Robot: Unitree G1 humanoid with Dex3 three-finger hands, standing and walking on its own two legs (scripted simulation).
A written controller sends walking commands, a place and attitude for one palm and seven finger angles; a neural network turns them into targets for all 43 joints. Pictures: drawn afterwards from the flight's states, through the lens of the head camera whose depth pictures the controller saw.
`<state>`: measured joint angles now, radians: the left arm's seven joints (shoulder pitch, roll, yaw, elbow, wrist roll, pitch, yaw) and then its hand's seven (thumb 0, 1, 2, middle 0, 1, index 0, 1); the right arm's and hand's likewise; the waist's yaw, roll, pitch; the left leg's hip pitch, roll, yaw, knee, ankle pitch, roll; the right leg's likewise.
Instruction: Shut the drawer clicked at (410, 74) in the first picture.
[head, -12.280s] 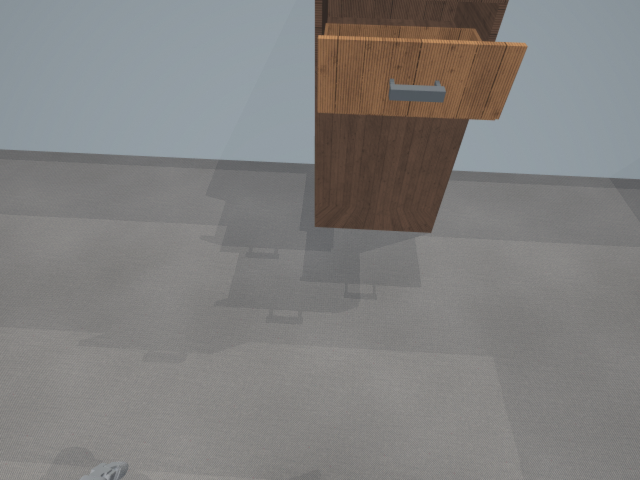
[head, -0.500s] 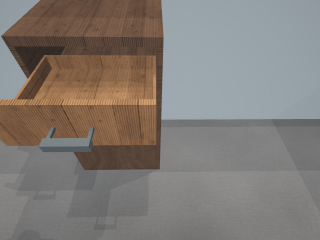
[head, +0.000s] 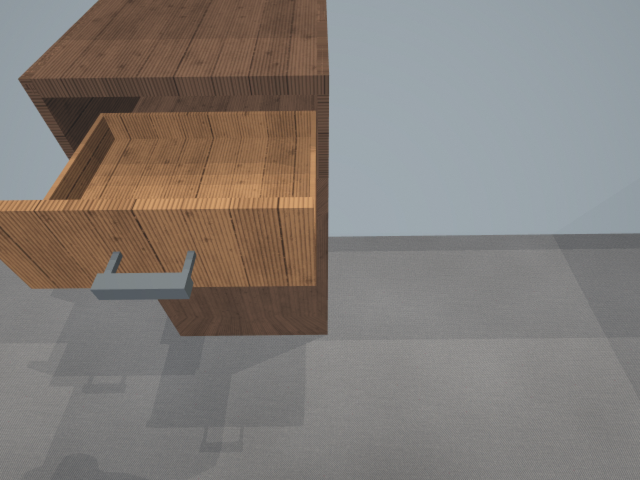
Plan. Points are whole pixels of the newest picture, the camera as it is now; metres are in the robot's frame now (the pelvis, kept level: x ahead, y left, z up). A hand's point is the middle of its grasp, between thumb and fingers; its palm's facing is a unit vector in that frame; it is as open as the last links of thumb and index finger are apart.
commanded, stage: look again from close up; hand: left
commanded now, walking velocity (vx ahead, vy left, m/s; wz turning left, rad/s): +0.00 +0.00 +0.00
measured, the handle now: (148, 272) +0.37 +0.27 +0.03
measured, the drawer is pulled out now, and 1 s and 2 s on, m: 0.27 0.27 0.27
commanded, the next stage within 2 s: shuffle to correct the standing spot in 0.46 s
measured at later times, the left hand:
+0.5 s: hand out of the picture +0.04 +0.16 -0.17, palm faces +0.01 -0.98 -0.20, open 7.3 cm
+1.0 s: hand out of the picture +0.05 +0.20 -0.18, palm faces +0.06 -0.97 -0.21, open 7.4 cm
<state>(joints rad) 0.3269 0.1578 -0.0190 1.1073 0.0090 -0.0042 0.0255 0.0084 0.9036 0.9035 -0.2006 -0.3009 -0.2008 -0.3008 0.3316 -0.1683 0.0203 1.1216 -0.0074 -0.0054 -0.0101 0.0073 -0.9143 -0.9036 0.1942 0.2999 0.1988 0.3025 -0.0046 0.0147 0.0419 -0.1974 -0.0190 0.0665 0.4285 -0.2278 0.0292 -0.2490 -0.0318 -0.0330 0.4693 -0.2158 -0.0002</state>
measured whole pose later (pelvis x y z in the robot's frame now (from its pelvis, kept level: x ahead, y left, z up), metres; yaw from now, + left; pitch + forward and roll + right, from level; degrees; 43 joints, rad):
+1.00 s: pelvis +0.05 +0.01 -0.01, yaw +1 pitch +0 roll +1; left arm 0.27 0.18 0.03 1.08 0.01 0.02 0.04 0.01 0.90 0.90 -0.20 -0.30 -0.20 -0.30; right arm 0.31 -0.14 0.01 1.09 -0.02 -0.03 -0.04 0.00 -0.91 -0.90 0.19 0.30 0.20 0.30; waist 0.00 -0.03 0.06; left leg -0.14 -0.05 0.07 0.47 -0.32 0.06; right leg -0.28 -0.05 -0.04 0.71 -0.46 -0.02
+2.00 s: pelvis +0.04 -0.01 +0.00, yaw +1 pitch -1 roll +0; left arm 0.29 0.14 -0.02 1.12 0.00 -0.02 0.04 0.01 0.91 0.90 -0.20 -0.30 -0.20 -0.30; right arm 0.30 -0.14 0.03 1.15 -0.01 -0.02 -0.03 0.01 -0.91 -0.90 0.19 0.30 0.20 0.30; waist -0.01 0.00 0.05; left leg -0.11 0.00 0.06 0.42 -0.28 0.01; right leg -0.20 0.01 -0.04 0.46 -0.24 -0.04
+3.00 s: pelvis +0.01 -0.02 -0.07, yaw +5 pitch +9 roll -1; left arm 0.60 0.19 0.12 -0.13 -0.22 -0.43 -0.17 0.02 0.90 0.90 -0.57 -0.70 -0.57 -0.70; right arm 0.16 -0.25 -0.01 0.42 0.02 -0.21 -0.03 0.01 -0.91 -0.90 0.19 0.30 0.20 0.30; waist 0.05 -0.01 -0.11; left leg -0.68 0.01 -0.02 1.04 -0.51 0.00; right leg -0.71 -0.01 -0.12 1.00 -0.45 -0.05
